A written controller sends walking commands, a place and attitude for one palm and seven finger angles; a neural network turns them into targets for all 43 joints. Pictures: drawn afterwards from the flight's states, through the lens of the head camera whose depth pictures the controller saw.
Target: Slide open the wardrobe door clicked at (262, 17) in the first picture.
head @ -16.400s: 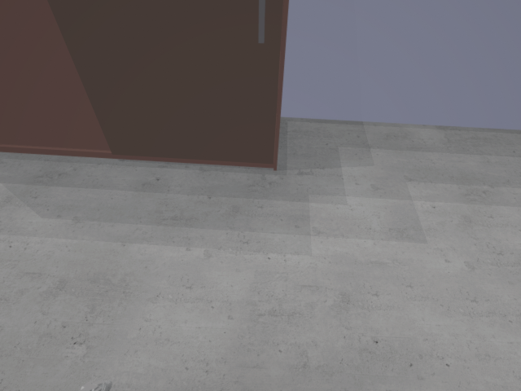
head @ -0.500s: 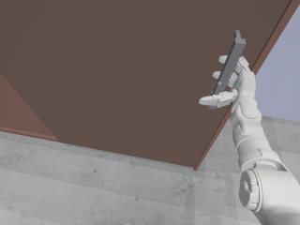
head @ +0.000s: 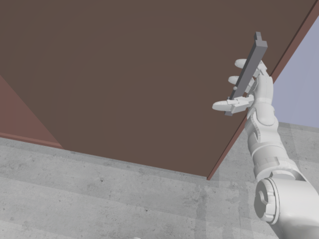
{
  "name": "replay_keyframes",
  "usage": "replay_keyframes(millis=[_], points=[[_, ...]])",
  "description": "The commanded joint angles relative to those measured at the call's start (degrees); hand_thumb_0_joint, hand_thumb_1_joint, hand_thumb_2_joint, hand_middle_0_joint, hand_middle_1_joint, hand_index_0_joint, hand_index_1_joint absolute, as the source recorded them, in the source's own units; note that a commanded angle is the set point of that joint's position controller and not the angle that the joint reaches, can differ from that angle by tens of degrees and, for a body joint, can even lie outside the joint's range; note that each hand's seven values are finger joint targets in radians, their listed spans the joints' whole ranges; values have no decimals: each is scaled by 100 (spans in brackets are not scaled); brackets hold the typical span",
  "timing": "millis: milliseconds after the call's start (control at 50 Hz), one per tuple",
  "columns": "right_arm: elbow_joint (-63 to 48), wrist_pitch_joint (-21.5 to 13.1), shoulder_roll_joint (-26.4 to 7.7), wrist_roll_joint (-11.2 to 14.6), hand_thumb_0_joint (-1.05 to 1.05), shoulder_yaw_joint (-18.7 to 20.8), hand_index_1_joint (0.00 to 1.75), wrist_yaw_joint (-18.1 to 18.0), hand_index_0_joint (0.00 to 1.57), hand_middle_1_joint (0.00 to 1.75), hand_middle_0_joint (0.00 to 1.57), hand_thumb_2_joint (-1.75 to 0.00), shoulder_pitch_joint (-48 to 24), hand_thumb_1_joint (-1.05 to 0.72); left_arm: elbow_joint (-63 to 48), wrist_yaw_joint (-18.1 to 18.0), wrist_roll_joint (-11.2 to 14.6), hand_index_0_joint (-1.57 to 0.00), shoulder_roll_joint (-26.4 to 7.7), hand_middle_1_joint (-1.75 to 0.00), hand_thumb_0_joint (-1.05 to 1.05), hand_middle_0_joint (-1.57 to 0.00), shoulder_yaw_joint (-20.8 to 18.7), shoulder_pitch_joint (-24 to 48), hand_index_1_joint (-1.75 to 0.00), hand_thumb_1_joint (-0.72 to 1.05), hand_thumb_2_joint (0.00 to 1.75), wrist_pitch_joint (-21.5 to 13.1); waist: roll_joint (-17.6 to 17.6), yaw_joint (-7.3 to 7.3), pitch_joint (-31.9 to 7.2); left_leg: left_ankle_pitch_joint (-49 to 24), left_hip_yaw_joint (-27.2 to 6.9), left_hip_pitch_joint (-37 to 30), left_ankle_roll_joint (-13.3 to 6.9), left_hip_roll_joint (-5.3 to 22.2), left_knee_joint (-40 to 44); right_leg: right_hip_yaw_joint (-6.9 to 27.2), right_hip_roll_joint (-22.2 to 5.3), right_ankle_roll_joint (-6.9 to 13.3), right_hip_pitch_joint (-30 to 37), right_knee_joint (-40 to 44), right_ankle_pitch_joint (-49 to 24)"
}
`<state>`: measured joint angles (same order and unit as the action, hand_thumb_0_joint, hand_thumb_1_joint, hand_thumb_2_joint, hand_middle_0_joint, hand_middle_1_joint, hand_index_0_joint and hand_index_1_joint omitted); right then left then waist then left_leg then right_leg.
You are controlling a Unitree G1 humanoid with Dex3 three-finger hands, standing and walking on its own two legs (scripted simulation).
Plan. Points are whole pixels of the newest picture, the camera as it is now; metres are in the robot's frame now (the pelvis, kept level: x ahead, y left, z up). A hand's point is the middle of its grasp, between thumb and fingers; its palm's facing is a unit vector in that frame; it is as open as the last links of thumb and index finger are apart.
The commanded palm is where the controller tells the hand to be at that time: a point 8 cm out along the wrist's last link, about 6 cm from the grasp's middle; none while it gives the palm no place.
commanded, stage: slide the fingers in behind the handle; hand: right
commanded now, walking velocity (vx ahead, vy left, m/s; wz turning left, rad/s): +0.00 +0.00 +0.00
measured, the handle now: (241, 79) +0.52 -0.13 +0.12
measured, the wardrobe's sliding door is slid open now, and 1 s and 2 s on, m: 0.00 0.00 0.00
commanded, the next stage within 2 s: grip the handle and tug to test in 0.34 s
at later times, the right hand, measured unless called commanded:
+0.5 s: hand (233, 88) +0.48 -0.11 +0.12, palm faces +0.04 +1.00 +0.02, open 13.9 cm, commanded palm +0.45 -0.16 +0.12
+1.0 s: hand (234, 88) +0.47 -0.11 +0.13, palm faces +0.05 +1.00 +0.00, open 7.5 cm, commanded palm +0.44 -0.16 +0.12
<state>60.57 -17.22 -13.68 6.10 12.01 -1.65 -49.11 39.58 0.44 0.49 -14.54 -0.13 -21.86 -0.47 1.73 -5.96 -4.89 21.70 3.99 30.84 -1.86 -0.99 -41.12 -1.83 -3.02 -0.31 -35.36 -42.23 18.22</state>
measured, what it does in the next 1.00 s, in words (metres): stands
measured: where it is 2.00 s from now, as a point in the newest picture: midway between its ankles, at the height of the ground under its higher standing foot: outside the picture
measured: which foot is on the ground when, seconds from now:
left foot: down 0.00-1.00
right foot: down 0.00-1.00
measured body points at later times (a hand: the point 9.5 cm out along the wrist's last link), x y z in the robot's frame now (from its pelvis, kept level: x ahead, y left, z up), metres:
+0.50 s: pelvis +0.00 -0.01 +0.00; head +0.05 +0.00 +0.45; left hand +0.04 +0.25 -0.12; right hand +0.47 -0.16 +0.12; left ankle -0.02 +0.10 -0.71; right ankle +0.02 -0.12 -0.71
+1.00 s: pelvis +0.00 +0.00 +0.00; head +0.05 +0.00 +0.45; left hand +0.04 +0.25 -0.12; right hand +0.46 -0.16 +0.13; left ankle -0.02 +0.10 -0.71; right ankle +0.02 -0.12 -0.71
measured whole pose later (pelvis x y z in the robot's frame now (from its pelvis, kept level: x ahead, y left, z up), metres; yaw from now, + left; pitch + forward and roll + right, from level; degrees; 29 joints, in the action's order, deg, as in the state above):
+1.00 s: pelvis +0.00 +0.00 +0.00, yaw +1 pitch +10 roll +1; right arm 57.3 -16.9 -12.0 5.6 11.5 -3.0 -46.3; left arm 39.1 0.9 0.3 -13.9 -0.1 -21.1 -0.2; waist 1.9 -5.6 -5.4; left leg 21.6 3.1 29.7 -1.5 -0.8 -40.9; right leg -2.6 -2.8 0.0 -33.8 -41.7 18.4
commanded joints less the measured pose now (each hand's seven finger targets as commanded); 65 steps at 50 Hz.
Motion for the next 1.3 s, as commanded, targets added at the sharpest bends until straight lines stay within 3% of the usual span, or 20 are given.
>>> replay_keyframes(millis=[0, 160, 260, 340, 420, 480, 520, 600, 660, 740, 820, 880, 960, 980, 1020, 1080, 1120, 1140, 1180, 1280], points=[[-1196, -411, -881, -31, 0, 65, 120, 25, 30, 120, 30, -30, -2952, 50, -447, -64, 4, -20, -808, -30, 0, -20, -291, -488, -30, 90, 90, -171, -298, -165, -1998, -2043, -283, -380, 152, -155, 566, 177, 293, 252, 1569, 271, -1173], [-1278, -422, -976, -5, 0, 134, 120, 83, 30, 120, 30, -30, -2948, 50, -476, -75, 10, -20, -802, -30, 0, -20, -274, -436, -30, 90, 90, -147, -164, -139, -2057, -2129, -296, -453, 141, -147, 553, 152, 300, 248, 1595, 272, -1234], [-1505, -492, -742, 19, 0, 20, 120, 65, 30, 120, 30, -30, -2810, 50, -506, -38, 8, -20, -772, -30, 0, -20, -300, -406, -30, 90, 90, -167, 59, -69, -2201, -2190, -237, -353, 107, -178, 490, 175, 274, 209, 1888, 240, -1477], [-1417, -459, -825, 12, 0, 116, 120, 13, 30, 120, 30, -30, -2600, 50, -514, -29, 4, -20, -799, -30, 0, -20, -300, -407, -30, 90, 90, -151, -262, -61, -2041, -2232, -234, -434, 123, -187, 502, 166, 269, 225, 1728, 265, -1456], [-1323, -361, -976, -59, 0, 210, 120, -37, 30, 120, 30, -30, -2581, 50, -538, -49, 3, -20, -796, -30, 0, -20, -276, -393, -30, 90, 90, -111, -289, -28, -1850, -2136, -264, -510, 133, -161, 542, 127, 292, 239, 1495, 322, -1264], [-1521, -409, -1122, -84, 0, 341, 122, -49, 32, 122, 32, -36, -2513, 36, -587, -62, -9, -20, -797, -30, 0, -20, -282, -378, -30, 90, 90, -99, -133, 56, -2034, -2241, -270, -628, 105, -158, 502, 119, 296, 229, 1591, 315, -1399], [-1806, -486, -843, -71, 0, 119, 123, -40, 32, 123, 32, -40, -2606, 27, -591, -45, -1, -20, -752, -30, 0, -20, -294, -352, -30, 90, 90, -122, 89, 16, -2261, -2349, -245, -530, 96, -173, 450, 140, 272, 207, 1900, 266, -1643], [-1810, -469, -661, -11, 0, 11, 126, 9, 35, 126, 35, -48, -2321, 8, -569, -21, 8, -20, -770, -30, 0, -20, -331, -342, -30, 90, 90, -145, -2, 4, -2215, -2358, -218, -447, 101, -197, 475, 148, 244, 194, 1986, 244, -1707], [-1656, -286, -467, 8, 0, -186, 128, 37, 36, 128, 36, -54, -2295, -6, -551, -29, 36, -20, -772, -30, 0, -20, -317, -312, -30, 90, 90, -114, -161, -71, -1856, -2225, -203, -377, 114, -190, 557, 139, 245, 206, 1799, 303, -1489], [-1506, -190, -604, -11, 0, -77, 131, -63, 38, 131, 38, -62, -2617, -25, -523, -72, 33, -20, -773, -30, 0, -20, -302, -313, -30, 90, 90, -95, -211, -85, -1705, -1981, -232, -334, 121, -166, 618, 156, 267, 219, 1653, 364, -1217], [-1677, -401, -618, -71, 0, -31, 133, -163, 40, 133, 40, -70, -2587, -43, -514, -49, -7, -20, -742, -30, 0, -20, -296, -314, -30, 90, 90, -153, 61, -8, -2080, -2082, -224, -368, 91, -167, 516, 183, 273, 197, 1906, 309, -1454], [-1582, -457, -729, -99, 0, 48, 135, -114, 42, 135, 42, -76, -2437, -57, -500, -32, -25, -20, -780, -30, 0, -20, -314, -388, -30, 90, 90, -156, -290, -12, -2143, -2202, -208, -490, 98, -179, 498, 192, 264, 214, 1846, 290, -1544], [-1705, -403, -605, -46, 0, -58, 138, -30, 44, 138, 44, -84, -2417, -76, -582, -25, 6, -20, -754, -30, 0, -20, -306, -283, -30, 90, 90, -149, -86, 14, -2086, -2313, -247, -550, 104, -170, 527, 115, 293, 214, 1792, 298, -1475], [-1605, -387, -773, -50, 0, 82, 139, -35, 44, 139, 44, -86, -2318, -81, -558, -39, 5, -20, -787, -30, 0, -20, -314, -328, -30, 90, 90, -131, -355, 13, -2051, -2312, -237, -629, 108, -175, 536, 131, 283, 230, 1701, 303, -1474], [-1618, -354, -763, -8, 0, 43, 140, -14, 45, 140, 45, -90, -2489, -90, -560, -53, 22, -20, -770, -30, 0, -20, -300, -299, -30, 90, 90, -121, -357, -36, -1919, -2292, -266, -632, 132, -161, 587, 107, 293, 241, 1611, 334, -1332], [-1726, -373, -846, 8, 0, 121, 140, -1, 45, 140, 45, -90, -2459, -90, -565, -71, 17, -20, -786, -30, 0, -20, -309, -304, -30, 90, 90, -130, -293, 10, -1985, -2265, -273, -652, 122, -162, 587, 110, 300, 245, 1664, 329, -1348], [-1686, -377, -697, -3, 0, -50, 140, 10, 45, 140, 45, -90, -2578, -90, -534, -79, 28, -20, -745, -30, 0, -20, -285, -263, -30, 90, 90, -121, -74, -60, -1893, -2217, -296, -532, 127, -145, 617, 99, 306, 240, 1686, 324, -1285], [-1591, -363, -630, -15, 0, -103, 140, 17, 45, 140, 45, -90, -2603, -90, -515, -76, 29, -20, -736, -30, 0, -20, -282, -270, -30, 90, 90, -131, -89, -84, -1814, -2122, -286, -447, 130, -149, 627, 110, 303, 237, 1665, 328, -1203], [-1559, -387, -915, -23, 0, 157, 140, -10, 45, 140, 45, -90, -2509, -90, -505, -84, 3, -20, -782, -30, 0, -20, -299, -326, -30, 90, 90, -128, -297, -28, -1886, -2183, -294, -570, 130, -154, 612, 117, 302, 255, 1605, 319, -1268], [-1576, -404, -867, -1, 0, 107, 140, 39, 45, 140, 45, -90, -2563, -90, -526, -93, 15, -20, -769, -30, 0, -20, -293, -308, -30, 90, 90, -125, -247, -35, -1994, -2259, -304, -630, 138, -140, 605, 109, 314, 256, 1651, 328, -1300]])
